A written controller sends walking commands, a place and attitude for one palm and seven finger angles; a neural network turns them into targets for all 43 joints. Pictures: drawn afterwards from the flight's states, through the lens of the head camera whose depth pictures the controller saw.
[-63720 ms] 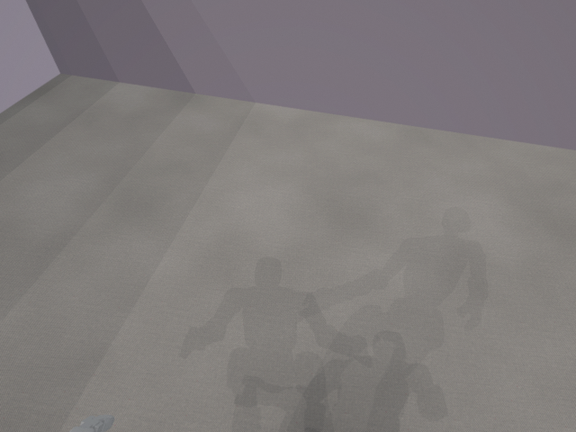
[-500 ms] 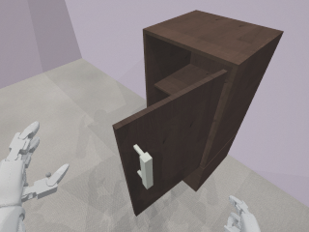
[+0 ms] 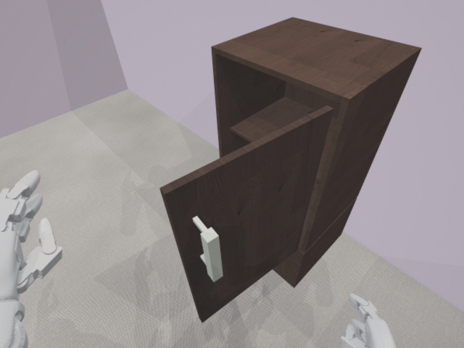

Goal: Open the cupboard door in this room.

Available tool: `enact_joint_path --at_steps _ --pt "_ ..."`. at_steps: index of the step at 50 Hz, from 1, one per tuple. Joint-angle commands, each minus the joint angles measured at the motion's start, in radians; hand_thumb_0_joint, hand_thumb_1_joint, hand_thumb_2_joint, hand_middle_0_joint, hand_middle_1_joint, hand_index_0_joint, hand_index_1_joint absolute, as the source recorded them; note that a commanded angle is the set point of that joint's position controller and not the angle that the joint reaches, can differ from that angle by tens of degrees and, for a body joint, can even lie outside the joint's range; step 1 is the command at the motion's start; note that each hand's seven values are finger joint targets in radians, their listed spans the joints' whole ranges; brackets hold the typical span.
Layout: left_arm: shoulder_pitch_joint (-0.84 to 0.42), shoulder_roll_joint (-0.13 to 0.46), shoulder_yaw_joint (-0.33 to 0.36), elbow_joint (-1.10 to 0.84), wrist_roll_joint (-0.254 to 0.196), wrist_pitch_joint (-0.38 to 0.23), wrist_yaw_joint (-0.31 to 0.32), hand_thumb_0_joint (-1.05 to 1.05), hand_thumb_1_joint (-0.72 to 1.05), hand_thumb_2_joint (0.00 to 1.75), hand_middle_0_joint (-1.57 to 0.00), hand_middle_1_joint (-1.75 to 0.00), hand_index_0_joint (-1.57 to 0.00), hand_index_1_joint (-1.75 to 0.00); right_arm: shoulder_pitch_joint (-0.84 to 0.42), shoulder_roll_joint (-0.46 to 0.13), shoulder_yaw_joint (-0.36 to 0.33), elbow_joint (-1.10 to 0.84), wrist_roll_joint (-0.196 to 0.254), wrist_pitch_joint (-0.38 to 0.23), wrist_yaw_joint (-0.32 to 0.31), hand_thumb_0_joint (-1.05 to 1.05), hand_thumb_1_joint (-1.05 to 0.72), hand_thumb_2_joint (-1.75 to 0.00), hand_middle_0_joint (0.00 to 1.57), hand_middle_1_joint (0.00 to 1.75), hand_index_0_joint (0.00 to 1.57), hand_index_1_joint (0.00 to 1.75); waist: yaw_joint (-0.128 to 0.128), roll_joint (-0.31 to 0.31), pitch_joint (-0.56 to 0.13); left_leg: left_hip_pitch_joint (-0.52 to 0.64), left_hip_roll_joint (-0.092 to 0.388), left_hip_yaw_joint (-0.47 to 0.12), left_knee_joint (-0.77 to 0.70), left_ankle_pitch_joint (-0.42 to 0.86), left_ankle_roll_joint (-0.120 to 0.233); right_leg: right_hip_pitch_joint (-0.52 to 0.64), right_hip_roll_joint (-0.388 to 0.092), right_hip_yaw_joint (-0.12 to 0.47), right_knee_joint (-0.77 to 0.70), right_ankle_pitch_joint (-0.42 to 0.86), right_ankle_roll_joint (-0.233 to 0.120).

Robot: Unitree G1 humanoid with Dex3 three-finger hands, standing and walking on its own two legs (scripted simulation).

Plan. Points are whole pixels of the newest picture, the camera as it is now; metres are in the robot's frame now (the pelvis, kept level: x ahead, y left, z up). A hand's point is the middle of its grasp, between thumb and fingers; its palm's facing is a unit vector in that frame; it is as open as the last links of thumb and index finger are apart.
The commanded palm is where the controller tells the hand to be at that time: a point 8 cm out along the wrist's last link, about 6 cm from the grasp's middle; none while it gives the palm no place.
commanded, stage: draw the hand back to the body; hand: left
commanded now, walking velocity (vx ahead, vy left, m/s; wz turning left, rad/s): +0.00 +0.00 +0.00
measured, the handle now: (206, 249) +0.31 +0.10 -0.02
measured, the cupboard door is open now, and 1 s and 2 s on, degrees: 83 83 83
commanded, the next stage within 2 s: step back with the hand held close in 0.04 s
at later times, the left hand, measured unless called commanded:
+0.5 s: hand (61, 253) +0.19 +0.26 +0.15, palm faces +0.33 -0.80 -0.51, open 7.4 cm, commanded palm +0.13 +0.30 +0.17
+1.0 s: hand out of the picture +0.07 +0.29 +0.16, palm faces +0.49 -0.73 -0.47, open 7.4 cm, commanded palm +0.01 +0.33 +0.17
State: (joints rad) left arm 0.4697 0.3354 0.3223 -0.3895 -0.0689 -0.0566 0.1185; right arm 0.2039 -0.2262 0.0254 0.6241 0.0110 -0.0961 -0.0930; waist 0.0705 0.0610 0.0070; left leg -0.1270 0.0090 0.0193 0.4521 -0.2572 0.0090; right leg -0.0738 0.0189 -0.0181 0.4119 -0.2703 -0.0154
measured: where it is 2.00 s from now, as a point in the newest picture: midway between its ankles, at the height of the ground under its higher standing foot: outside the picture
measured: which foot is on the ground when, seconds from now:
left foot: down 0.00-1.00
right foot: down 0.00-1.00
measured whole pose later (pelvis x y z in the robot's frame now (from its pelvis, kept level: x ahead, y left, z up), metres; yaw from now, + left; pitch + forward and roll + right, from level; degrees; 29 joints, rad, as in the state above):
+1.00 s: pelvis -0.12 +0.02 -0.02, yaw +3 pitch -1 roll -2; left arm 0.54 0.37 0.43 -0.53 -0.02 -0.22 0.16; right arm 0.21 -0.21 0.00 0.60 0.00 -0.08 -0.07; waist 0.02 0.02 0.05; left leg -0.47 0.00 0.03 0.67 -0.30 0.02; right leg -0.35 0.04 0.05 0.60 -0.23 0.01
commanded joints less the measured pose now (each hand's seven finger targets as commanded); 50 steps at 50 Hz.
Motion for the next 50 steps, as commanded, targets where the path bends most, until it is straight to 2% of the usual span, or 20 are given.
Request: enact_joint_path --at_steps 1,2,7,8,9,10,12,15,19,23,25,30,35,42,43,45,47,48,49,50 --pt "-0.096 0.197 0.127 -0.212 -0.002 -0.071 0.020 0.00 0.90 0.90 -0.20 -0.30 -0.20 -0.30 -0.140 -0.099 -0.043 -0.161 -0.003 -0.061 -0.005 0.00 -0.90 -0.90 0.20 0.30 0.20 0.30 -0.006 0.003 -0.053 0.052 0.010 0.008 -0.056 0.195 0.017 -0.053 -0.019 0.010 -0.080 0.210 0.001" --pt "-0.103 0.194 0.122 -0.216 0.001 -0.072 0.019 0.00 0.90 0.90 -0.20 -0.30 -0.20 -0.30 -0.140 -0.099 -0.042 -0.160 -0.004 -0.062 -0.004 0.00 -0.90 -0.90 0.20 0.30 0.20 0.30 -0.006 0.023 -0.048 0.050 0.008 0.007 -0.057 0.195 0.015 -0.053 -0.018 0.009 -0.080 0.207 0.001" --pt "-0.092 0.188 0.121 -0.186 -0.002 -0.076 0.016 0.00 0.90 0.90 -0.20 -0.30 -0.20 -0.30 -0.144 -0.100 -0.046 -0.154 -0.005 -0.064 -0.004 0.00 -0.90 -0.90 0.20 0.30 0.20 0.30 -0.006 -0.026 -0.029 0.050 0.010 0.011 -0.062 0.184 0.018 -0.061 -0.016 0.012 -0.093 0.198 0.006" --pt "-0.162 0.216 0.131 -0.264 0.001 -0.088 0.019 0.00 0.90 0.90 -0.20 -0.30 -0.20 -0.30 -0.151 -0.102 -0.047 -0.158 -0.004 -0.070 -0.002 0.00 -0.90 -0.90 0.20 0.30 0.20 0.30 -0.006 0.013 -0.064 0.067 0.006 0.009 -0.061 0.185 0.019 -0.050 -0.020 0.018 -0.095 0.201 0.004" --pt "-0.344 0.379 0.291 -0.288 0.021 -0.145 0.036 0.00 0.90 0.90 -0.20 -0.30 -0.20 -0.30 -0.123 -0.104 -0.030 -0.195 0.006 -0.051 0.000 0.00 -0.90 -0.90 0.20 0.30 0.20 0.30 -0.045 0.055 0.045 -0.010 0.015 -0.014 -0.048 0.111 0.025 -0.131 -0.061 0.108 -0.140 0.254 -0.004" --pt "-0.183 0.277 0.224 -0.186 0.014 -0.149 0.023 0.00 0.90 0.90 -0.20 -0.30 -0.20 -0.30 -0.133 -0.107 -0.045 -0.167 -0.002 -0.040 -0.002 0.00 -0.90 -0.90 0.20 0.30 0.20 0.30 -0.047 -0.035 -0.001 -0.001 0.017 -0.020 -0.015 0.111 0.027 -0.145 -0.081 0.129 -0.145 0.296 -0.006" --pt "-0.038 0.196 0.153 -0.126 0.016 -0.143 0.004 0.00 0.90 0.90 -0.20 -0.30 -0.20 -0.30 -0.127 -0.118 -0.057 -0.175 -0.005 -0.012 0.006 0.00 -0.90 -0.90 0.20 0.30 0.20 0.30 -0.055 -0.069 -0.041 0.017 0.022 -0.003 -0.002 0.164 0.026 -0.140 -0.092 0.128 -0.127 0.391 0.001" --pt "0.017 0.205 0.158 -0.142 0.018 -0.149 0.006 0.00 0.90 0.90 -0.20 -0.30 -0.20 -0.30 -0.127 -0.122 -0.067 -0.188 -0.004 0.017 0.006 0.00 -0.90 -0.90 0.20 0.30 0.20 0.30 -0.057 -0.052 -0.116 0.019 0.043 0.004 -0.021 0.281 0.020 -0.090 -0.088 0.094 -0.069 0.487 0.009" --pt "0.025 0.267 0.205 -0.209 0.019 -0.145 0.021 0.00 0.90 0.90 -0.20 -0.30 -0.20 -0.30 -0.139 -0.122 -0.074 -0.213 0.001 0.051 -0.004 0.00 -0.90 -0.90 0.20 0.30 0.20 0.30 -0.056 -0.053 -0.168 0.014 0.053 0.004 -0.024 0.370 0.019 -0.064 -0.082 0.075 -0.028 0.549 0.017" --pt "0.067 0.279 0.227 -0.253 0.017 -0.146 0.036 0.00 0.90 0.90 -0.20 -0.30 -0.20 -0.30 -0.135 -0.114 -0.078 -0.238 0.006 0.068 -0.010 0.00 -0.90 -0.90 0.20 0.30 0.20 0.30 -0.057 -0.045 -0.185 -0.020 0.060 0.005 -0.027 0.371 0.018 -0.056 -0.068 0.078 0.001 0.530 0.020" --pt "0.084 0.284 0.235 -0.266 0.016 -0.147 0.043 0.00 0.90 0.90 -0.20 -0.30 -0.20 -0.30 -0.134 -0.115 -0.078 -0.243 0.004 0.072 -0.012 0.00 -0.90 -0.90 0.20 0.30 0.20 0.30 -0.055 -0.007 -0.183 -0.056 0.062 -0.006 -0.037 0.349 0.019 -0.045 -0.062 0.081 0.015 0.498 0.018" --pt "0.093 0.267 0.226 -0.279 0.025 -0.159 0.054 0.00 0.90 0.90 -0.20 -0.30 -0.20 -0.30 -0.122 -0.124 -0.080 -0.248 0.004 0.061 -0.011 0.00 -0.90 -0.90 0.20 0.30 0.20 0.30 -0.059 0.026 -0.125 -0.202 0.079 -0.042 -0.092 0.131 0.034 -0.041 -0.037 0.080 0.031 0.297 0.025" --pt "0.062 0.246 0.220 -0.278 0.046 -0.187 0.059 0.00 0.90 0.90 -0.20 -0.30 -0.20 -0.30 -0.107 -0.137 -0.081 -0.248 0.004 0.029 -0.010 0.00 -0.90 -0.90 0.20 0.30 0.20 0.30 -0.067 0.046 -0.048 -0.428 0.106 -0.094 -0.161 -0.264 0.067 -0.003 -0.014 0.088 0.074 0.097 0.029" --pt "-0.015 0.239 0.246 -0.300 0.083 -0.216 0.057 0.00 0.90 0.90 -0.20 -0.30 -0.20 -0.30 -0.099 -0.142 -0.089 -0.233 -0.010 -0.027 -0.010 0.00 -0.90 -0.90 0.20 0.30 0.20 0.30 -0.061 0.139 -0.049 -0.699 0.218 -0.219 -0.244 -0.543 0.130 0.144 0.056 0.053 0.341 0.064 0.040" --pt "-0.002 0.248 0.258 -0.297 0.077 -0.220 0.056 0.00 0.90 0.90 -0.20 -0.30 -0.20 -0.30 -0.094 -0.136 -0.089 -0.229 -0.012 -0.033 -0.008 0.00 -0.90 -0.90 0.20 0.30 0.20 0.30 -0.062 0.108 -0.045 -0.678 0.204 -0.201 -0.205 -0.501 0.123 0.111 0.045 0.071 0.311 0.064 0.030" --pt "0.032 0.249 0.246 -0.330 0.054 -0.226 0.056 0.00 0.90 0.90 -0.20 -0.30 -0.20 -0.30 -0.078 -0.114 -0.086 -0.222 -0.009 -0.044 0.001 0.00 -0.90 -0.90 0.20 0.30 0.20 0.30 -0.075 -0.027 -0.065 -0.447 0.090 -0.102 -0.041 -0.320 0.061 -0.105 -0.021 0.181 0.112 0.079 -0.015" --pt "0.030 0.257 0.234 -0.358 0.038 -0.228 0.061 0.00 0.90 0.90 -0.20 -0.30 -0.20 -0.30 -0.059 -0.105 -0.089 -0.191 -0.010 -0.046 0.012 0.00 -0.90 -0.90 0.20 0.30 0.20 0.30 -0.086 -0.161 -0.103 -0.214 0.001 -0.012 0.203 -0.174 0.005 -0.350 -0.156 0.343 -0.087 -0.057 -0.070" --pt "0.009 0.258 0.223 -0.370 0.040 -0.227 0.068 0.00 0.90 0.90 -0.20 -0.30 -0.20 -0.30 -0.056 -0.102 -0.089 -0.172 -0.012 -0.043 0.017 0.00 -0.90 -0.90 0.20 0.30 0.20 0.30 -0.090 -0.185 -0.107 -0.144 -0.018 -0.004 0.296 -0.126 -0.009 -0.421 -0.214 0.379 -0.129 -0.039 -0.102" --pt "-0.004 0.271 0.229 -0.369 0.042 -0.223 0.078 0.00 0.90 0.90 -0.20 -0.30 -0.20 -0.30 -0.053 -0.101 -0.090 -0.153 -0.019 -0.039 0.018 0.00 -0.90 -0.90 0.20 0.30 0.20 0.30 -0.095 -0.199 -0.119 -0.116 -0.021 -0.008 0.325 -0.094 -0.016 -0.433 -0.240 0.376 -0.126 0.043 -0.118" --pt "-0.004 0.264 0.218 -0.349 0.043 -0.218 0.082 0.00 0.90 0.90 -0.20 -0.30 -0.20 -0.30 -0.060 -0.087 -0.084 -0.151 -0.018 -0.032 0.018 0.00 -0.90 -0.90 0.20 0.30 0.20 0.30 -0.101 -0.212 -0.113 -0.106 -0.015 -0.016 0.287 -0.067 -0.013 -0.427 -0.233 0.331 -0.100 0.111 -0.105"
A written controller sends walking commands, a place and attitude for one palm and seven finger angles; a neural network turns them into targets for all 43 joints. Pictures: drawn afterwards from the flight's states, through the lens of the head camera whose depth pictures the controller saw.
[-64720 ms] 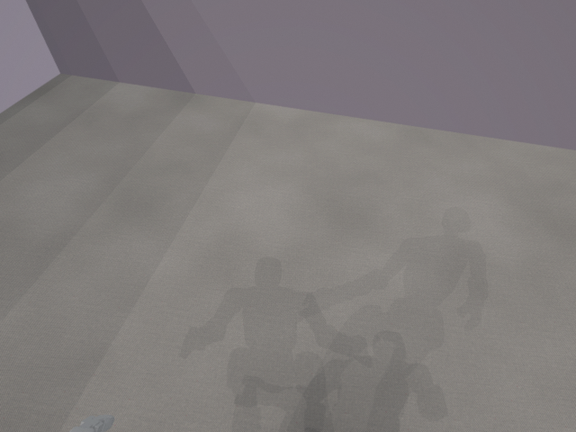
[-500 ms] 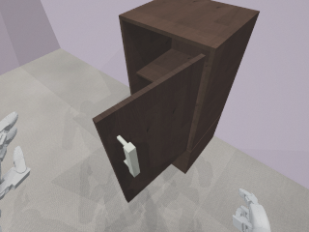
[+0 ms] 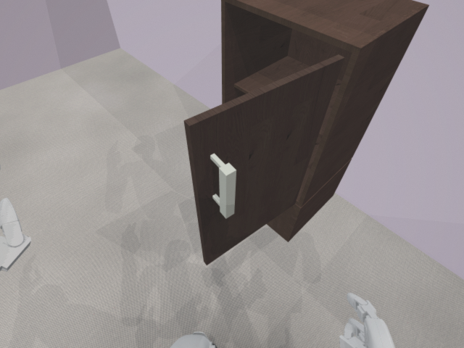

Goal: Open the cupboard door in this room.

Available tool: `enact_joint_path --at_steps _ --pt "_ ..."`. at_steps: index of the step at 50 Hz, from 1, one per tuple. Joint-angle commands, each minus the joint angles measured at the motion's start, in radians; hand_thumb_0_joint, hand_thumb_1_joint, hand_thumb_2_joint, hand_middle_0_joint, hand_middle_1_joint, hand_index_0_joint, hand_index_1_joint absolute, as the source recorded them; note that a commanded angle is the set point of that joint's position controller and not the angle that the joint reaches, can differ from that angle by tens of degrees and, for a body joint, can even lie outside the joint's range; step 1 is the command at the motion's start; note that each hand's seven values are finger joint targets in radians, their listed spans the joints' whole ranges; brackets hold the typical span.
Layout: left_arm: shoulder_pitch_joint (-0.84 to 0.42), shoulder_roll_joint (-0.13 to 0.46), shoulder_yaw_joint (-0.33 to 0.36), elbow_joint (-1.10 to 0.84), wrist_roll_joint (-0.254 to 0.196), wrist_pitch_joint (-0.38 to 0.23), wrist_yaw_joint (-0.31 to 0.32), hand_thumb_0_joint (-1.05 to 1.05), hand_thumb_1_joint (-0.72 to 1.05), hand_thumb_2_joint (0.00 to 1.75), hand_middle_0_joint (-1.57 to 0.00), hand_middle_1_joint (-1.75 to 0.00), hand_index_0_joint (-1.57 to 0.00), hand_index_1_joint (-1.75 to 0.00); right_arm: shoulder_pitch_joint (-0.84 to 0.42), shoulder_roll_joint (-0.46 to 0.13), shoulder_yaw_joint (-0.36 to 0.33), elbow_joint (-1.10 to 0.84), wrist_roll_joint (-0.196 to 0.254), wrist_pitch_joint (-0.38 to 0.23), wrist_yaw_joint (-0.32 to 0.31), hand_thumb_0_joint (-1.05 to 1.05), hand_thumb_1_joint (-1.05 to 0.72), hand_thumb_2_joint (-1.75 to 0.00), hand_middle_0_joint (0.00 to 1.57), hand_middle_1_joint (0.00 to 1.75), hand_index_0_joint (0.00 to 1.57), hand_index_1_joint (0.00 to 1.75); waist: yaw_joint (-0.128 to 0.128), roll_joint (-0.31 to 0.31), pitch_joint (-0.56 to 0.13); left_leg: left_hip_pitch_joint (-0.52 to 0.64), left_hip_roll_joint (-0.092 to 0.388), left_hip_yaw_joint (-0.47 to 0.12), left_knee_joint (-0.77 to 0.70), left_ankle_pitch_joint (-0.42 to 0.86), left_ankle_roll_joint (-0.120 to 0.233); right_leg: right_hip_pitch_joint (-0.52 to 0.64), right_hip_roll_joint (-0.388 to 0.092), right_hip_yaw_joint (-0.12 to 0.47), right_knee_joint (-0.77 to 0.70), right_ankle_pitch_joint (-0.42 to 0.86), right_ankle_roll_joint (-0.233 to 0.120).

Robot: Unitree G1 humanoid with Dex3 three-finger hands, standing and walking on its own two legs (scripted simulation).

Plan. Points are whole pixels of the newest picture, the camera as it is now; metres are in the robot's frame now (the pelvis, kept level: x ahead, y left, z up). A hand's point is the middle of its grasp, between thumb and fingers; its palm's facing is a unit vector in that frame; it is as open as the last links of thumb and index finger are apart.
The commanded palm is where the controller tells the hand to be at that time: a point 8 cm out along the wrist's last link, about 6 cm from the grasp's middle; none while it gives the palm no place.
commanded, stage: step back with the hand held close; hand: left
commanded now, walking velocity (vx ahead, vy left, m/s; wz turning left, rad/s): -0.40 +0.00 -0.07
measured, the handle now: (221, 186) +0.43 +0.06 +0.00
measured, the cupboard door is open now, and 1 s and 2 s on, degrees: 83 83 83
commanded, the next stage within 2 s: stop stepping back and stand still in 0.36 s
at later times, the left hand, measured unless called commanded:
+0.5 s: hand (11, 316) +0.12 +0.22 +0.19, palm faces +0.30 -0.85 -0.44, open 7.4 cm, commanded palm +0.06 +0.27 +0.19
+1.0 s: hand out of the picture +0.04 +0.25 +0.18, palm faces +0.38 -0.81 -0.45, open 7.4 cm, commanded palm -0.02 +0.29 +0.19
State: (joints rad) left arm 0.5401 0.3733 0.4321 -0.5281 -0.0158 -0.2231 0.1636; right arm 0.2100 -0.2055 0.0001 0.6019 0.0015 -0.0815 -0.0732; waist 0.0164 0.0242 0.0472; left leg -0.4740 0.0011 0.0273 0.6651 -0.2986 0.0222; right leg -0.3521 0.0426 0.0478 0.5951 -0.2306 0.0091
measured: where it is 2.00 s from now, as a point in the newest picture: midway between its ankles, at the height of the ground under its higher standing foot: outside the picture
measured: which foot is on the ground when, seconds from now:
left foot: down 0.00-0.42, up 0.44-0.50, down 0.52-0.64, up 0.66-0.84, down 0.86-1.00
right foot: down 0.00-0.10, up 0.12-0.38, down 0.40-1.00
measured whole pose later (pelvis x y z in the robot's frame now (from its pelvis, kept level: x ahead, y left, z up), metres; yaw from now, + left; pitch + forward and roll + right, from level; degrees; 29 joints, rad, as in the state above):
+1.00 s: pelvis -0.19 +0.01 +0.01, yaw -6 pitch -1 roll +1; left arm 0.52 0.39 0.43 -0.42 -0.02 -0.20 0.17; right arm 0.26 -0.20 -0.01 0.67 0.00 -0.15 -0.09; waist -0.02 -0.02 -0.02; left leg -0.27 0.02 0.03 0.53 -0.24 -0.01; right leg -0.24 0.00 0.00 0.58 -0.33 -0.01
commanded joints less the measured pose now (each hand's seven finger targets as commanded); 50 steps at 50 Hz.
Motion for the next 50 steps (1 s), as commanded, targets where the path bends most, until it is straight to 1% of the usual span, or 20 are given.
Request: enact_joint_path --at_steps 1,3,6,9,16,19,20,22,23,26,28,30,31,32,33,34,37,40,44,50 --pt "-0.087 0.230 0.110 -0.203 -0.010 -0.049 0.037 0.00 0.90 0.90 -0.20 -0.30 -0.20 -0.30 -0.076 -0.109 -0.054 -0.129 -0.007 -0.043 -0.006 0.00 -0.90 -0.90 0.20 0.30 0.20 0.30 -0.047 -0.154 -0.135 0.246 0.005 -0.032 -0.031 0.000 -0.021 -0.138 -0.218 0.213 -0.245 0.102 -0.098" --pt "-0.106 0.242 0.128 -0.204 -0.010 -0.057 0.035 0.00 0.90 0.90 -0.20 -0.30 -0.20 -0.30 -0.105 -0.140 -0.056 -0.141 -0.004 -0.042 -0.020 0.00 -0.90 -0.90 0.20 0.30 0.20 0.30 -0.031 0.026 -0.101 0.144 0.099 -0.136 -0.261 0.027 0.018 -0.055 -0.057 0.086 -0.135 0.026 -0.013" --pt "-0.064 0.222 0.170 -0.153 0.010 -0.073 0.022 0.00 0.90 0.90 -0.20 -0.30 -0.20 -0.30 -0.122 -0.153 -0.072 -0.152 -0.012 -0.068 -0.025 0.00 -0.90 -0.90 0.20 0.30 0.20 0.30 -0.016 0.280 -0.154 -0.290 0.369 -0.407 -0.622 -0.533 0.145 0.326 0.090 -0.016 0.455 -0.155 0.021" --pt "-0.066 0.204 0.137 -0.157 -0.015 -0.060 0.022 0.00 0.90 0.90 -0.20 -0.30 -0.20 -0.30 -0.130 -0.129 -0.079 -0.124 -0.016 -0.083 -0.003 0.00 -0.90 -0.90 0.20 0.30 0.20 0.30 -0.008 0.104 -0.151 -0.036 0.328 -0.292 -0.480 -0.233 0.146 0.080 0.045 0.006 0.495 -0.228 0.002" --pt "-0.101 0.209 0.075 -0.245 -0.051 -0.054 0.017 0.00 0.90 0.90 -0.20 -0.30 -0.20 -0.30 -0.111 -0.110 -0.053 -0.079 -0.027 -0.090 0.023 0.00 -0.90 -0.90 0.20 0.30 0.20 0.30 -0.008 0.228 -0.236 0.235 0.225 -0.133 -0.521 -0.083 -0.018 0.152 0.038 -0.099 -0.127 -0.299 -0.055" --pt "-0.107 0.323 0.164 -0.259 -0.049 -0.086 0.022 0.00 0.90 0.90 -0.20 -0.30 -0.20 -0.30 -0.104 -0.078 -0.041 -0.059 -0.028 -0.046 0.025 0.00 -0.90 -0.90 0.20 0.30 0.20 0.30 -0.013 -0.074 -0.243 0.338 0.086 -0.013 -0.043 0.084 -0.074 -0.045 -0.272 0.236 -0.406 0.050 -0.159" --pt "-0.145 0.354 0.184 -0.264 -0.037 -0.100 0.029 0.00 0.90 0.90 -0.20 -0.30 -0.20 -0.30 -0.146 -0.077 -0.025 -0.082 -0.035 -0.060 0.018 0.00 -0.90 -0.90 0.20 0.30 0.20 0.30 -0.001 -0.080 -0.208 0.270 0.042 0.017 0.041 0.000 -0.075 -0.031 -0.315 0.208 -0.368 0.332 -0.150" --pt "-0.136 0.306 0.140 -0.217 -0.026 -0.064 0.005 0.00 0.90 0.90 -0.20 -0.30 -0.20 -0.30 -0.150 -0.102 -0.043 -0.103 -0.006 -0.063 -0.004 0.00 -0.90 -0.90 0.20 0.30 0.20 0.30 -0.028 -0.191 -0.194 0.228 -0.010 0.014 0.043 0.100 -0.054 0.041 -0.216 0.063 -0.202 0.658 -0.080" --pt "-0.100 0.310 0.153 -0.197 -0.035 -0.042 -0.004 0.00 0.90 0.90 -0.20 -0.30 -0.20 -0.30 -0.147 -0.100 -0.031 -0.115 -0.003 -0.048 -0.015 0.00 -0.90 -0.90 0.20 0.30 0.20 0.30 -0.036 -0.106 -0.192 0.274 -0.013 0.027 -0.054 0.288 -0.044 0.062 -0.162 -0.003 -0.115 0.737 -0.036" --pt "-0.058 0.239 0.119 -0.156 -0.068 -0.033 -0.020 0.00 0.90 0.90 -0.20 -0.30 -0.20 -0.30 -0.096 -0.129 -0.037 -0.116 0.014 -0.057 -0.008 0.00 -0.90 -0.90 0.20 0.30 0.20 0.30 -0.028 0.185 -0.228 0.404 0.185 -0.202 -0.338 0.523 0.057 0.054 0.033 -0.042 0.096 -0.159 0.020" --pt "0.038 0.259 0.157 -0.120 -0.060 -0.016 -0.005 0.00 0.90 0.90 -0.20 -0.30 -0.20 -0.30 -0.121 -0.125 -0.038 -0.132 -0.015 -0.073 -0.003 0.00 -0.90 -0.90 0.20 0.30 0.20 0.30 -0.003 0.244 -0.186 0.142 0.234 -0.307 -0.559 -0.232 0.068 0.156 0.043 -0.047 0.102 -0.367 -0.022" --pt "0.068 0.257 0.164 -0.153 -0.054 -0.016 -0.001 0.00 0.90 0.90 -0.20 -0.30 -0.20 -0.30 -0.122 -0.124 -0.037 -0.145 -0.017 -0.063 -0.007 0.00 -0.90 -0.90 0.20 0.30 0.20 0.30 -0.005 0.244 -0.129 -0.050 0.142 -0.180 -0.550 -0.369 -0.008 0.319 0.062 -0.117 -0.085 -0.287 -0.049" --pt "0.092 0.257 0.160 -0.171 -0.050 -0.014 -0.004 0.00 0.90 0.90 -0.20 -0.30 -0.20 -0.30 -0.115 -0.118 -0.041 -0.156 -0.010 -0.055 -0.003 0.00 -0.90 -0.90 0.20 0.30 0.20 0.30 -0.012 0.154 -0.134 -0.064 0.059 -0.085 -0.416 -0.326 -0.039 0.321 0.017 -0.076 -0.200 -0.308 -0.066" --pt "0.111 0.285 0.172 -0.190 -0.043 -0.013 -0.004 0.00 0.90 0.90 -0.20 -0.30 -0.20 -0.30 -0.113 -0.106 -0.049 -0.165 0.000 -0.047 0.002 0.00 -0.90 -0.90 0.20 0.30 0.20 0.30 -0.021 -0.065 -0.123 0.084 -0.041 0.019 -0.059 -0.159 -0.060 0.055 -0.149 0.142 -0.394 -0.500 -0.109" --pt "0.093 0.294 0.170 -0.220 -0.042 -0.006 -0.001 0.00 0.90 0.90 -0.20 -0.30 -0.20 -0.30 -0.108 -0.115 -0.059 -0.151 -0.003 -0.040 0.001 0.00 -0.90 -0.90 0.20 0.30 0.20 0.30 -0.010 -0.261 -0.056 0.106 -0.061 -0.036 0.279 -0.066 -0.070 -0.205 -0.343 0.419 -0.524 -0.647 -0.190" --pt "0.023 0.309 0.200 -0.262 -0.032 -0.015 0.013 0.00 0.90 0.90 -0.20 -0.30 -0.20 -0.30 -0.097 -0.135 -0.061 -0.130 -0.018 -0.043 0.005 0.00 -0.90 -0.90 0.20 0.30 0.20 0.30 -0.019 -0.223 -0.031 0.004 -0.031 -0.076 0.417 -0.046 -0.065 -0.213 -0.383 0.447 -0.516 -0.555 -0.233" --pt "-0.102 0.228 0.103 -0.108 -0.005 -0.035 0.026 0.00 0.90 0.90 -0.20 -0.30 -0.20 -0.30 -0.065 -0.108 -0.034 -0.087 -0.013 -0.074 -0.015 0.00 -0.90 -0.90 0.20 0.30 0.20 0.30 -0.046 -0.082 -0.028 0.061 0.046 -0.033 0.138 -0.038 -0.031 -0.050 -0.244 0.135 -0.351 -0.241 -0.122" --pt "-0.179 0.210 0.067 -0.043 0.006 -0.042 0.033 0.00 0.90 0.90 -0.20 -0.30 -0.20 -0.30 -0.055 -0.132 -0.052 -0.064 -0.009 -0.116 -0.039 0.00 -0.90 -0.90 0.20 0.30 0.20 0.30 -0.034 -0.067 -0.018 0.238 0.017 0.014 -0.161 -0.008 -0.002 -0.018 -0.205 0.125 -0.297 -0.202 -0.092" --pt "-0.085 0.229 0.098 -0.077 -0.009 -0.053 0.023 0.00 0.90 0.90 -0.20 -0.30 -0.20 -0.30 -0.040 -0.155 -0.069 -0.089 0.005 -0.125 -0.034 0.00 -0.90 -0.90 0.20 0.30 0.20 0.30 -0.015 0.031 -0.111 0.315 0.132 -0.117 -0.240 0.140 0.041 0.067 -0.077 0.045 -0.132 0.001 -0.023" --pt "-0.087 0.199 0.094 -0.173 0.002 -0.042 0.022 0.00 0.90 0.90 -0.20 -0.30 -0.20 -0.30 -0.063 -0.123 -0.039 -0.091 -0.006 -0.132 -0.018 0.00 -0.90 -0.90 0.20 0.30 0.20 0.30 -0.031 0.158 -0.056 0.099 0.217 -0.214 -0.421 -0.266 0.077 0.148 -0.016 -0.094 -0.008 -0.128 -0.004"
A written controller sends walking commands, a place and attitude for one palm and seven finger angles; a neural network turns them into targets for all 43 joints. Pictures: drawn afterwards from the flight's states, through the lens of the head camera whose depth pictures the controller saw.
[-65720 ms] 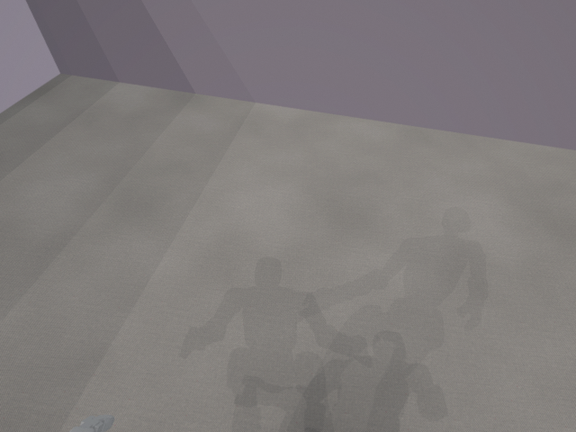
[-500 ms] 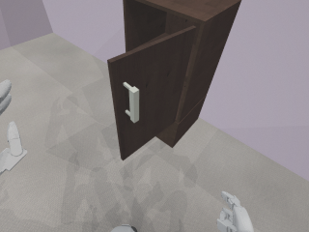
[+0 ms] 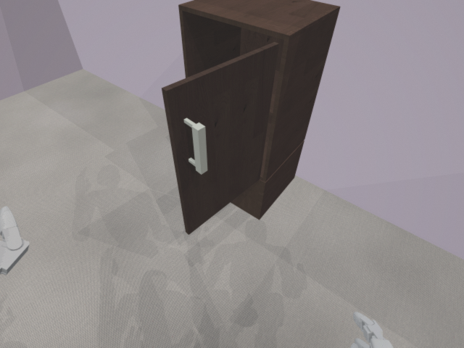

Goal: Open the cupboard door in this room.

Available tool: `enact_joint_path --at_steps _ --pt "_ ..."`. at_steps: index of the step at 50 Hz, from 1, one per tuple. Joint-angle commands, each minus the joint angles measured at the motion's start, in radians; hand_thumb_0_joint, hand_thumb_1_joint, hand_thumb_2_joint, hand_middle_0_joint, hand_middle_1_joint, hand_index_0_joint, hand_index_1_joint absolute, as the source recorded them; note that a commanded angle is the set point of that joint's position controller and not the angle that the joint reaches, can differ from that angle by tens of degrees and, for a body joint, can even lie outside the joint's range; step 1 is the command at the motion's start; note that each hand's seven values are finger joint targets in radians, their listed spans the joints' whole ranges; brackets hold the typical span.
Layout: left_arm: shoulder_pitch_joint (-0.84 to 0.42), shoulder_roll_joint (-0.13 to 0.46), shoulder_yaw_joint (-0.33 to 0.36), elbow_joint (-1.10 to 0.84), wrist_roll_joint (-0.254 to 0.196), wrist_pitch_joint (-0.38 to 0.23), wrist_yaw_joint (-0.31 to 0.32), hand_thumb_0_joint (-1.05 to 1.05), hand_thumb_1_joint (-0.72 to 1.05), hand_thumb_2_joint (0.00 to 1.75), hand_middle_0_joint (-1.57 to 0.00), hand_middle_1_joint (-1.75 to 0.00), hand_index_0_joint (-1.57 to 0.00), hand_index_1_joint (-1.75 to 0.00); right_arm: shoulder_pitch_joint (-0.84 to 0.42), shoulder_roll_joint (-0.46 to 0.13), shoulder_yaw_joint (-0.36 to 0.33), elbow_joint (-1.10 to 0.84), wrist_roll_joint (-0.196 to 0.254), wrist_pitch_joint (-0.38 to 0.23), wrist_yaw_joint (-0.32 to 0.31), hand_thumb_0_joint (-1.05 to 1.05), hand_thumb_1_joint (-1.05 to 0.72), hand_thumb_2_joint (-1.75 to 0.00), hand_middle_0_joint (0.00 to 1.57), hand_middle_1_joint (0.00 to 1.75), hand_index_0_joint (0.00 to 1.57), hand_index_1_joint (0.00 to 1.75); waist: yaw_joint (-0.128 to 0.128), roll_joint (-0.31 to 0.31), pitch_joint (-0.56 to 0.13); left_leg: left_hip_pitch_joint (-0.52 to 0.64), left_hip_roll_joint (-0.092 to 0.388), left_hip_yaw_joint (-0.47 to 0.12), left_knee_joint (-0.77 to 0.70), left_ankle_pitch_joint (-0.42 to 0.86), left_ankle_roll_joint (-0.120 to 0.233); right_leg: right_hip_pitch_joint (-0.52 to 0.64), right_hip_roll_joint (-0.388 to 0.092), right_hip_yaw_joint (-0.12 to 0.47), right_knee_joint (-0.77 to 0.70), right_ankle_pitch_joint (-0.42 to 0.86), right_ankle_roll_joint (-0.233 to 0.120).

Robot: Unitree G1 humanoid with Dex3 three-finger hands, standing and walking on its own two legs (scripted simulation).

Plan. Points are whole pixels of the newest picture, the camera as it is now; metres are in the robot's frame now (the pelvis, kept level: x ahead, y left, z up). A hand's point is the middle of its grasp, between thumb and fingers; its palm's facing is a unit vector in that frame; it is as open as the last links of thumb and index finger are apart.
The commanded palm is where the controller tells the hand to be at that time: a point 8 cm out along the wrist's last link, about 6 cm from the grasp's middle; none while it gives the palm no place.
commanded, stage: stop stepping back and stand still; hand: left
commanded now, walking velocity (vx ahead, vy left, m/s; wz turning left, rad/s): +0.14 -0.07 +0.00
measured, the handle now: (195, 146) +0.61 +0.12 -0.01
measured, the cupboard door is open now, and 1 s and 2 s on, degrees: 83 83 83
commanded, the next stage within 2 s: let the arm hang, fingers relaxed in 0.56 s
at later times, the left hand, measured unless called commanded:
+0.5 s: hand (46, 236) +0.22 +0.25 +0.16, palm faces +0.42 -0.78 -0.47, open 7.4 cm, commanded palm +0.15 +0.29 +0.18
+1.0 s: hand out of the picture +0.01 +0.17 -0.17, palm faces +0.06 -0.98 -0.18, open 7.0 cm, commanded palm none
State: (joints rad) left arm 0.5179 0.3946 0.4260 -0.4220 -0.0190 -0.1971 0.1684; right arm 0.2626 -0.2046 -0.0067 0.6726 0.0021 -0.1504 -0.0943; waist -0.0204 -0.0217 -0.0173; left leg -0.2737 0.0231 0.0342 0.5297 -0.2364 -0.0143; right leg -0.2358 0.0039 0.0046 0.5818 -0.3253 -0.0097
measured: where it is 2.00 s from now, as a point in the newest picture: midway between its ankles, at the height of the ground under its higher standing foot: outside the picture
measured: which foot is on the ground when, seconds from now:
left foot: down 0.00-1.00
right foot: down 0.00-1.00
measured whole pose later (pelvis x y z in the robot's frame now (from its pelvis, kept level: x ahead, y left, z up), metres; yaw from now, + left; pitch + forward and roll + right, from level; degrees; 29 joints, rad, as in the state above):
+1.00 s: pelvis -0.01 +0.00 +0.01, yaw +2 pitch -1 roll +0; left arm 0.27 0.18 0.02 0.98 0.02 0.04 0.03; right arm 0.22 -0.20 0.02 1.01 -0.03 0.02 -0.01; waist -0.01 -0.03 0.06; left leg -0.29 0.01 0.02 0.48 -0.18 0.01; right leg -0.22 0.01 -0.04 0.49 -0.26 -0.03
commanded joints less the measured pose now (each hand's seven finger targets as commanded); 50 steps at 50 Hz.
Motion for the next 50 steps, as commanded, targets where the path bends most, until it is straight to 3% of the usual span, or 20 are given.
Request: enact_joint_path --at_steps 1,3,4,6,7,9,10,12,13,14,17,24,32,33,34,35,37,39,45,50 --pt "-0.041 0.176 0.106 -0.253 0.005 -0.060 0.020 0.00 0.90 0.90 -0.20 -0.30 -0.20 -0.30 -0.115 -0.121 -0.028 -0.163 -0.008 -0.061 0.006 0.00 -0.90 -0.90 0.20 0.30 0.20 0.30 0.007 0.201 0.016 -0.141 0.184 -0.198 -0.286 -0.374 0.105 0.060 0.025 -0.052 -0.014 -0.034 0.010" --pt "-0.013 0.177 0.115 -0.229 0.004 -0.052 0.022 0.00 0.90 0.90 -0.20 -0.30 -0.20 -0.30 -0.117 -0.117 -0.029 -0.169 -0.006 -0.050 0.010 0.00 -0.90 -0.90 0.20 0.30 0.20 0.30 0.010 0.157 0.015 -0.169 0.132 -0.129 -0.221 -0.384 0.076 0.083 0.021 -0.023 -0.096 -0.058 -0.009" --pt "-0.002 0.188 0.126 -0.222 0.001 -0.049 0.021 0.00 0.90 0.90 -0.20 -0.30 -0.20 -0.30 -0.117 -0.120 -0.034 -0.173 -0.007 -0.045 0.009 0.00 -0.90 -0.90 0.20 0.30 0.20 0.30 0.010 0.117 0.011 -0.158 0.081 -0.071 -0.137 -0.346 0.057 0.052 -0.005 0.052 -0.158 -0.105 -0.032" --pt "-0.013 0.183 0.109 -0.204 -0.007 -0.043 0.018 0.00 0.90 0.90 -0.20 -0.30 -0.20 -0.30 -0.110 -0.094 -0.030 -0.170 -0.012 -0.028 0.015 0.00 -0.90 -0.90 0.20 0.30 0.20 0.30 0.004 -0.094 0.023 -0.159 0.001 0.008 0.139 -0.181 0.026 -0.029 -0.166 0.330 -0.316 -0.230 -0.112" --pt "-0.054 0.190 0.102 -0.218 -0.005 -0.044 0.022 0.00 0.90 0.90 -0.20 -0.30 -0.20 -0.30 -0.111 -0.095 -0.029 -0.163 -0.010 -0.023 0.020 0.00 -0.90 -0.90 0.20 0.30 0.20 0.30 0.003 -0.124 0.015 -0.175 -0.007 0.006 0.241 -0.127 0.020 -0.006 -0.237 0.403 -0.336 -0.144 -0.151" --pt "-0.124 0.202 0.106 -0.218 -0.001 -0.055 0.028 0.00 0.90 0.90 -0.20 -0.30 -0.20 -0.30 -0.117 -0.101 -0.026 -0.159 -0.008 -0.022 0.023 0.00 -0.90 -0.90 0.20 0.30 0.20 0.30 0.003 -0.073 -0.010 -0.151 0.005 -0.021 0.226 -0.150 0.019 0.031 -0.260 0.354 -0.276 0.079 -0.165" --pt "-0.105 0.194 0.100 -0.195 -0.002 -0.057 0.028 0.00 0.90 0.90 -0.20 -0.30 -0.20 -0.30 -0.116 -0.090 -0.018 -0.157 -0.010 -0.021 0.019 0.00 -0.90 -0.90 0.20 0.30 0.20 0.30 0.002 -0.062 -0.003 -0.097 0.014 -0.020 0.114 -0.123 0.026 0.026 -0.240 0.278 -0.235 0.162 -0.139" --pt "-0.099 0.178 0.089 -0.188 -0.007 -0.062 0.022 0.00 0.90 0.90 -0.20 -0.30 -0.20 -0.30 -0.123 -0.102 -0.020 -0.162 -0.008 -0.018 0.016 0.00 -0.90 -0.90 0.20 0.30 0.20 0.30 0.005 -0.013 -0.022 0.064 0.009 -0.020 -0.062 0.035 0.038 -0.009 -0.142 0.151 -0.159 0.192 -0.064" --pt "-0.106 0.183 0.092 -0.210 -0.009 -0.068 0.020 0.00 0.90 0.90 -0.20 -0.30 -0.20 -0.30 -0.134 -0.117 -0.029 -0.173 -0.006 -0.019 0.014 0.00 -0.90 -0.90 0.20 0.30 0.20 0.30 0.014 0.041 -0.036 0.108 0.054 -0.061 -0.085 0.126 0.052 -0.018 -0.093 0.108 -0.124 0.206 -0.031" --pt "-0.096 0.186 0.091 -0.214 -0.011 -0.068 0.016 0.00 0.90 0.90 -0.20 -0.30 -0.20 -0.30 -0.143 -0.127 -0.037 -0.185 0.000 -0.020 0.011 0.00 -0.90 -0.90 0.20 0.30 0.20 0.30 0.021 0.064 -0.041 0.132 0.094 -0.103 -0.085 0.183 0.062 -0.035 -0.064 0.091 -0.117 0.216 -0.010" --pt "-0.070 0.179 0.088 -0.223 -0.002 -0.070 0.005 0.00 0.90 0.90 -0.20 -0.30 -0.20 -0.30 -0.133 -0.115 -0.023 -0.186 0.003 -0.014 0.015 0.00 -0.90 -0.90 0.20 0.30 0.20 0.30 0.019 0.132 -0.035 0.056 0.104 -0.114 -0.120 0.283 0.063 0.041 -0.025 0.033 -0.091 0.282 0.010" --pt "0.039 0.198 0.123 -0.245 -0.017 -0.073 0.011 0.00 0.90 0.90 -0.20 -0.30 -0.20 -0.30 -0.126 -0.117 -0.037 -0.205 0.003 -0.019 0.019 0.00 -0.90 -0.90 0.20 0.30 0.20 0.30 0.018 0.096 -0.129 0.096 0.057 -0.034 -0.070 0.330 0.024 0.118 -0.056 0.074 -0.147 0.476 -0.005" --pt "0.057 0.180 0.112 -0.215 -0.028 -0.060 0.008 0.00 0.90 0.90 -0.20 -0.30 -0.20 -0.30 -0.132 -0.119 -0.036 -0.214 0.004 0.003 0.013 0.00 -0.90 -0.90 0.20 0.30 0.20 0.30 0.014 0.086 -0.102 0.081 0.054 -0.035 -0.110 0.269 0.020 0.104 -0.041 0.062 -0.195 0.397 0.003" --pt "-0.062 0.019 -0.327 0.540 0.059 0.096 -0.140 0.00 0.90 0.90 -0.20 -0.30 -0.20 -0.30 -0.209 -0.295 -0.076 0.026 0.007 -0.029 0.106 0.00 -0.90 -0.90 0.20 0.30 0.20 0.30 -0.015 0.103 -0.012 -0.022 0.083 -0.066 0.027 0.349 0.035 -0.014 -0.118 0.004 -0.063 0.460 -0.016" --pt "-0.057 -0.015 -0.315 0.577 0.048 0.162 -0.163 0.00 0.90 0.90 -0.20 -0.30 -0.20 -0.30 -0.130 -0.245 -0.083 0.041 0.001 0.018 0.103 0.00 -0.90 -0.90 0.20 0.30 0.20 0.30 0.006 0.080 -0.076 0.043 0.091 -0.051 0.003 0.380 0.026 -0.037 -0.109 0.069 -0.094 0.401 -0.029" --pt "-0.090 -0.031 -0.320 0.613 0.049 0.173 -0.166 0.00 0.90 0.90 -0.20 -0.30 -0.20 -0.30 -0.088 -0.228 -0.070 0.045 -0.009 0.045 0.100 0.00 -0.90 -0.90 0.20 0.30 0.20 0.30 0.005 0.028 -0.088 0.018 0.107 -0.087 -0.010 0.292 0.048 -0.033 -0.096 0.034 -0.084 0.291 -0.035" --pt "-0.163 -0.012 -0.330 0.720 0.052 0.174 -0.170 0.00 0.90 0.90 -0.20 -0.30 -0.20 -0.30 -0.113 -0.226 -0.047 0.050 -0.019 0.080 0.098 0.00 -0.90 -0.90 0.20 0.30 0.20 0.30 0.019 -0.099 -0.048 -0.051 0.109 -0.138 -0.045 0.187 0.078 -0.022 -0.077 0.031 -0.085 0.178 -0.035" --pt "-0.234 0.001 -0.341 0.854 0.055 0.174 -0.168 0.00 0.90 0.90 -0.20 -0.30 -0.20 -0.30 -0.126 -0.221 -0.040 0.081 -0.028 0.103 0.098 0.00 -0.90 -0.90 0.20 0.30 0.20 0.30 0.014 -0.185 -0.027 -0.024 0.076 -0.129 -0.041 0.135 0.067 -0.049 -0.099 0.075 -0.133 0.136 -0.049" --pt "-0.274 -0.038 -0.388 1.219 0.040 0.199 -0.149 0.00 0.90 0.90 -0.20 -0.30 -0.20 -0.30 -0.108 -0.144 -0.004 0.221 -0.036 0.150 0.089 0.00 -0.90 -0.90 0.20 0.30 0.20 0.30 0.020 0.080 0.022 -0.002 0.065 -0.128 -0.154 0.053 0.051 0.004 -0.086 0.081 -0.190 0.057 -0.035" --pt "-0.221 -0.083 -0.387 1.402 0.032 0.190 -0.145 0.00 0.90 0.90 -0.20 -0.30 -0.20 -0.30 -0.040 -0.092 -0.005 0.321 -0.030 0.156 0.070 0.00 -0.90 -0.90 0.20 0.30 0.20 0.30 0.017 0.168 0.003 0.032 0.060 -0.111 -0.161 0.008 0.042 0.044 -0.093 0.079 -0.246 0.077 -0.047"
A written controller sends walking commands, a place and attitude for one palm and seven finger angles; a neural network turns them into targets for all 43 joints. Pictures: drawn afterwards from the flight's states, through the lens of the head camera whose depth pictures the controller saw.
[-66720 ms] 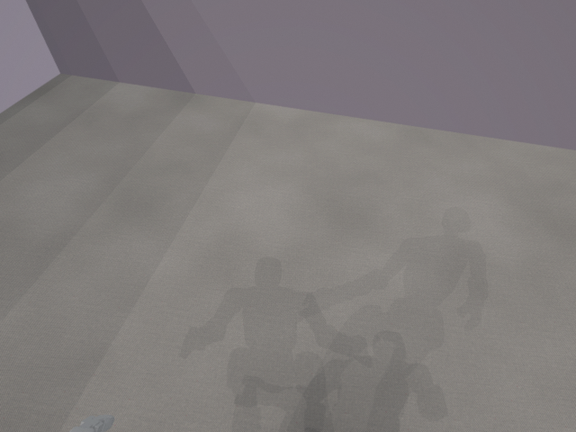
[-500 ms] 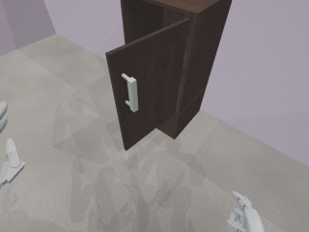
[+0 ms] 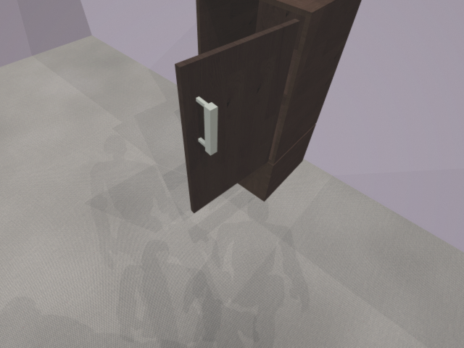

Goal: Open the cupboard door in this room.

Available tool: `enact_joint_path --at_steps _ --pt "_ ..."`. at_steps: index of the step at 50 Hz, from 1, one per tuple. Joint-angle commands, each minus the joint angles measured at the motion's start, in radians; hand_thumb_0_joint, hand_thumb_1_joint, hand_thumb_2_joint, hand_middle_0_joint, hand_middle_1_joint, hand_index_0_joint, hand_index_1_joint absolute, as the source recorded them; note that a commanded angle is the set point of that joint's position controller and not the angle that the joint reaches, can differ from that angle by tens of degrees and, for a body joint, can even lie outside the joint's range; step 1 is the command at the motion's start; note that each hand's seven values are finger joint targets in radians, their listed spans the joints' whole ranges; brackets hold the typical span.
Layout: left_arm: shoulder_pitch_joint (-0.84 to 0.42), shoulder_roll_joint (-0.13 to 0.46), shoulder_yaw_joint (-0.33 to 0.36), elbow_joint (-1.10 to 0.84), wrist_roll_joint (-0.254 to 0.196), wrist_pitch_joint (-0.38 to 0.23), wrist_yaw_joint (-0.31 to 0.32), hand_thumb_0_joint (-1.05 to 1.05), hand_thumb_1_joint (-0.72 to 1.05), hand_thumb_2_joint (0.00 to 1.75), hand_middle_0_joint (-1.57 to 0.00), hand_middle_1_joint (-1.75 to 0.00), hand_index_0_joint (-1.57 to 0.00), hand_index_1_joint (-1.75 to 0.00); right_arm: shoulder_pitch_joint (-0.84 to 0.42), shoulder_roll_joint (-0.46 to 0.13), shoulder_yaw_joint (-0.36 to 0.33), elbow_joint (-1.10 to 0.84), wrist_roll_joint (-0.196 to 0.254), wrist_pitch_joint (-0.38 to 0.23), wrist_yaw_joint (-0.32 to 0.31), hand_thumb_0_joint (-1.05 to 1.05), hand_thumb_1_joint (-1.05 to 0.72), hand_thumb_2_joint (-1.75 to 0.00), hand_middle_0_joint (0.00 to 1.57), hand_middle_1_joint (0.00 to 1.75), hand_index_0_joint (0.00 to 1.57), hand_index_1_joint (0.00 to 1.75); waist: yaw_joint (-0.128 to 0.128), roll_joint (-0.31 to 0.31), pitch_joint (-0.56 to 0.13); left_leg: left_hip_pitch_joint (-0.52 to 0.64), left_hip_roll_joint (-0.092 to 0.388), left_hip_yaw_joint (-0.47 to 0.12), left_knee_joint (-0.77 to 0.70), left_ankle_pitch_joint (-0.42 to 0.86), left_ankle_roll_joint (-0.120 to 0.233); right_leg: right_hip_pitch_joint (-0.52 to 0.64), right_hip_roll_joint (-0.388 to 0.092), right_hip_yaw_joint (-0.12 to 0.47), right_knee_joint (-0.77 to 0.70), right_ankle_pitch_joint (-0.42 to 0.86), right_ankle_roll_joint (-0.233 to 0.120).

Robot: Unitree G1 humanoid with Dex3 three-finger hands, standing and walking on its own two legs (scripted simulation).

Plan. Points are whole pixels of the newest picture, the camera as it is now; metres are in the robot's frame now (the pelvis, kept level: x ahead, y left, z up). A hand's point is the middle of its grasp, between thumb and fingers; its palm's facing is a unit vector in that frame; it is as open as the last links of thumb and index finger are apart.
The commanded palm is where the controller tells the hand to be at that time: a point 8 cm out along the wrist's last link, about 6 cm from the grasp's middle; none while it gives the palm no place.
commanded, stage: let the arm hang, fingers relaxed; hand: left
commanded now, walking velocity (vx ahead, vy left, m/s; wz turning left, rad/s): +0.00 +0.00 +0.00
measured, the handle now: (205, 126) +0.63 +0.10 -0.02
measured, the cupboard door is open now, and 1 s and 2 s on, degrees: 83 83 83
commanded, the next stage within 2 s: look to check the result in 0.76 s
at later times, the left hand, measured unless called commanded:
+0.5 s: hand out of the picture -0.02 +0.17 -0.17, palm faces +0.04 -0.98 -0.17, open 7.4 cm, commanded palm none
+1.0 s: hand out of the picture +0.00 +0.18 -0.17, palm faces +0.04 -0.98 -0.18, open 7.4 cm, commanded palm none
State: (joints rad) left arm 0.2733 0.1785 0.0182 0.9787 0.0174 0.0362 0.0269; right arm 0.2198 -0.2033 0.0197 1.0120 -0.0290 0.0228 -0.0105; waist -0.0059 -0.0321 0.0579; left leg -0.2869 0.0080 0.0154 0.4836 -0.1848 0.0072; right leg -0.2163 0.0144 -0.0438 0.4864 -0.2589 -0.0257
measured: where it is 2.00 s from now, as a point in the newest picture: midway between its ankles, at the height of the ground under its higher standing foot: outside the picture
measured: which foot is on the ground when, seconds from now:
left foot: down 0.00-1.00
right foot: down 0.00-1.00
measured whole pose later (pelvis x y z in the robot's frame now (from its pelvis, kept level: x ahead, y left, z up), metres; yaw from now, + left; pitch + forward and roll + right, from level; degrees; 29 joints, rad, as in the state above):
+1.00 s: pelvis +0.01 +0.01 +0.01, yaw +0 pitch -1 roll +0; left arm 0.28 0.14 0.01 1.15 0.01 -0.01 0.03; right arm 0.26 -0.14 0.00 1.14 -0.02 0.01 -0.04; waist 0.00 0.01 0.05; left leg -0.22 -0.02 0.03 0.40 -0.16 0.03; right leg -0.16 -0.01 -0.03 0.42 -0.24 0.00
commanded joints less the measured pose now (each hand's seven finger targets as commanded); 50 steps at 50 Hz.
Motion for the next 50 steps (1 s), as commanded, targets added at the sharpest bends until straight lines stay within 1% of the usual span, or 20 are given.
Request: enact_joint_path --at_steps 1,3,4,6,7,10,13,17,20,23,24,26,33,35,38,40,46,48,49,50 --pt "0.029 0.128 0.018 0.025 -0.006 -0.044 -0.003 0.00 0.90 0.90 -0.20 -0.30 -0.20 -0.30 0.019 -0.085 -0.032 -0.001 0.002 -0.016 -0.015 0.00 -0.90 -0.90 0.20 0.30 0.20 0.30 0.003 0.173 -0.063 0.044 0.076 -0.094 -0.121 -0.055 0.020 0.023 -0.104 0.123 -0.157 0.008 -0.032" --pt "0.040 0.117 0.012 0.067 -0.008 -0.044 -0.003 0.00 0.90 0.90 -0.20 -0.30 -0.20 -0.30 0.051 -0.075 -0.034 0.028 0.004 -0.013 -0.018 0.00 -0.90 -0.90 0.20 0.30 0.20 0.30 -0.001 0.142 -0.043 0.042 0.077 -0.097 -0.133 -0.083 0.021 0.011 -0.102 0.119 -0.169 -0.015 -0.033" --pt "0.047 0.112 0.011 0.083 -0.008 -0.044 -0.002 0.00 0.90 0.90 -0.20 -0.30 -0.20 -0.30 0.064 -0.078 -0.037 0.033 0.006 -0.010 -0.020 0.00 -0.90 -0.90 0.20 0.30 0.20 0.30 -0.002 0.097 -0.019 0.046 0.080 -0.098 -0.134 -0.092 0.022 -0.007 -0.099 0.112 -0.178 -0.033 -0.032" --pt "0.058 0.097 0.007 0.108 -0.008 -0.042 -0.001 0.00 0.90 0.90 -0.20 -0.30 -0.20 -0.30 0.098 -0.065 -0.038 0.057 0.005 -0.009 -0.022 0.00 -0.90 -0.90 0.20 0.30 0.20 0.30 -0.006 0.060 -0.001 0.045 0.081 -0.100 -0.144 -0.104 0.026 -0.022 -0.099 0.109 -0.181 -0.057 -0.030" --pt "0.068 0.091 0.006 0.118 -0.009 -0.041 0.000 0.00 0.90 0.90 -0.20 -0.30 -0.20 -0.30 0.110 -0.062 -0.038 0.065 0.005 -0.009 -0.023 0.00 -0.90 -0.90 0.20 0.30 0.20 0.30 -0.005 0.062 -0.007 0.047 0.082 -0.102 -0.146 -0.105 0.028 -0.022 -0.099 0.107 -0.178 -0.059 -0.029" --pt "0.089 0.078 0.005 0.139 -0.008 -0.039 0.004 0.00 0.90 0.90 -0.20 -0.30 -0.20 -0.30 0.133 -0.046 -0.039 0.081 0.006 -0.009 -0.025 0.00 -0.90 -0.90 0.20 0.30 0.20 0.30 -0.004 0.048 0.008 0.039 0.085 -0.105 -0.156 -0.121 0.031 -0.029 -0.095 0.099 -0.169 -0.068 -0.027" --pt "0.104 0.064 0.007 0.149 -0.006 -0.037 0.007 0.00 0.90 0.90 -0.20 -0.30 -0.20 -0.30 0.151 -0.033 -0.041 0.090 0.004 -0.008 -0.024 0.00 -0.90 -0.90 0.20 0.30 0.20 0.30 -0.001 0.010 0.037 0.020 0.080 -0.103 -0.159 -0.142 0.034 -0.049 -0.094 0.101 -0.168 -0.102 -0.024" --pt "0.115 0.052 0.009 0.151 -0.005 -0.037 0.010 0.00 0.90 0.90 -0.20 -0.30 -0.20 -0.30 0.159 -0.012 -0.040 0.098 0.003 -0.008 -0.023 0.00 -0.90 -0.90 0.20 0.30 0.20 0.30 -0.002 0.014 0.044 0.024 0.073 -0.096 -0.151 -0.134 0.034 -0.076 -0.098 0.105 -0.167 -0.124 -0.023" --pt "0.112 0.050 0.012 0.148 -0.004 -0.039 0.012 0.00 0.90 0.90 -0.20 -0.30 -0.20 -0.30 0.163 0.000 -0.042 0.102 0.002 -0.010 -0.022 0.00 -0.90 -0.90 0.20 0.30 0.20 0.30 -0.001 0.015 0.042 0.020 0.072 -0.092 -0.147 -0.122 0.034 -0.072 -0.098 0.102 -0.159 -0.107 -0.022" --pt "0.109 0.040 0.013 0.142 -0.004 -0.042 0.013 0.00 0.90 0.90 -0.20 -0.30 -0.20 -0.30 0.156 0.005 -0.041 0.101 0.002 -0.015 -0.023 0.00 -0.90 -0.90 0.20 0.30 0.20 0.30 0.000 0.040 0.044 0.019 0.073 -0.095 -0.155 -0.108 0.033 -0.067 -0.098 0.100 -0.151 -0.073 -0.021" --pt "0.111 0.041 0.013 0.141 -0.003 -0.043 0.014 0.00 0.90 0.90 -0.20 -0.30 -0.20 -0.30 0.154 0.005 -0.042 0.098 0.004 -0.015 -0.023 0.00 -0.90 -0.90 0.20 0.30 0.20 0.30 0.003 0.034 0.047 0.017 0.074 -0.093 -0.154 -0.107 0.033 -0.064 -0.097 0.097 -0.151 -0.070 -0.020" --pt "0.100 0.036 0.013 0.137 -0.003 -0.042 0.014 0.00 0.90 0.90 -0.20 -0.30 -0.20 -0.30 0.149 0.009 -0.041 0.102 0.001 -0.016 -0.022 0.00 -0.90 -0.90 0.20 0.30 0.20 0.30 0.002 0.048 0.066 0.004 0.073 -0.100 -0.164 -0.115 0.032 -0.067 -0.097 0.100 -0.150 -0.067 -0.020" --pt "0.087 0.043 0.012 0.141 -0.006 -0.049 0.011 0.00 0.90 0.90 -0.20 -0.30 -0.20 -0.30 0.137 0.002 -0.038 0.101 0.003 -0.024 -0.024 0.00 -0.90 -0.90 0.20 0.30 0.20 0.30 0.002 0.067 0.035 0.032 0.076 -0.096 -0.165 -0.047 0.029 -0.024 -0.104 0.094 -0.148 0.011 -0.018" --pt "0.081 0.045 0.012 0.140 -0.006 -0.049 0.011 0.00 0.90 0.90 -0.20 -0.30 -0.20 -0.30 0.138 -0.004 -0.039 0.100 0.004 -0.024 -0.024 0.00 -0.90 -0.90 0.20 0.30 0.20 0.30 0.000 0.046 0.032 0.040 0.076 -0.097 -0.162 -0.039 0.028 -0.019 -0.104 0.092 -0.151 0.010 -0.017" --pt "0.075 0.048 0.012 0.141 -0.007 -0.051 0.011 0.00 0.90 0.90 -0.20 -0.30 -0.20 -0.30 0.131 -0.008 -0.039 0.103 0.004 -0.025 -0.025 0.00 -0.90 -0.90 0.20 0.30 0.20 0.30 -0.002 0.049 0.015 0.061 0.077 -0.095 -0.162 -0.013 0.027 -0.008 -0.106 0.092 -0.154 0.027 -0.016" --pt "0.072 0.050 0.011 0.143 -0.007 -0.049 0.011 0.00 0.90 0.90 -0.20 -0.30 -0.20 -0.30 0.124 -0.013 -0.038 0.104 0.005 -0.025 -0.025 0.00 -0.90 -0.90 0.20 0.30 0.20 0.30 -0.001 0.045 0.026 0.062 0.079 -0.097 -0.165 -0.018 0.027 -0.011 -0.107 0.086 -0.156 0.019 -0.014" --pt "0.068 0.055 0.009 0.149 -0.007 -0.049 0.010 0.00 0.90 0.90 -0.20 -0.30 -0.20 -0.30 0.113 -0.021 -0.037 0.108 0.006 -0.026 -0.025 0.00 -0.90 -0.90 0.20 0.30 0.20 0.30 -0.001 0.051 0.020 0.076 0.080 -0.099 -0.174 -0.008 0.027 0.001 -0.108 0.086 -0.158 0.035 -0.012" --pt "0.069 0.055 0.007 0.153 -0.007 -0.049 0.010 0.00 0.90 0.90 -0.20 -0.30 -0.20 -0.30 0.105 -0.024 -0.035 0.110 0.006 -0.025 -0.026 0.00 -0.90 -0.90 0.20 0.30 0.20 0.30 -0.001 0.040 0.027 0.081 0.080 -0.098 -0.175 -0.007 0.026 -0.004 -0.108 0.088 -0.163 0.029 -0.012" --pt "0.073 0.058 0.008 0.152 -0.007 -0.051 0.010 0.00 0.90 0.90 -0.20 -0.30 -0.20 -0.30 0.104 -0.030 -0.037 0.106 0.008 -0.025 -0.026 0.00 -0.90 -0.90 0.20 0.30 0.20 0.30 0.001 0.023 0.027 0.087 0.080 -0.095 -0.170 -0.006 0.027 -0.006 -0.106 0.087 -0.167 0.025 -0.011" --pt "0.068 0.056 0.006 0.154 -0.008 -0.050 0.010 0.00 0.90 0.90 -0.20 -0.30 -0.20 -0.30 0.107 -0.026 -0.036 0.110 0.007 -0.026 -0.026 0.00 -0.90 -0.90 0.20 0.30 0.20 0.30 -0.002 0.027 0.020 0.089 0.080 -0.097 -0.171 0.008 0.027 -0.001 -0.109 0.089 -0.164 0.033 -0.012"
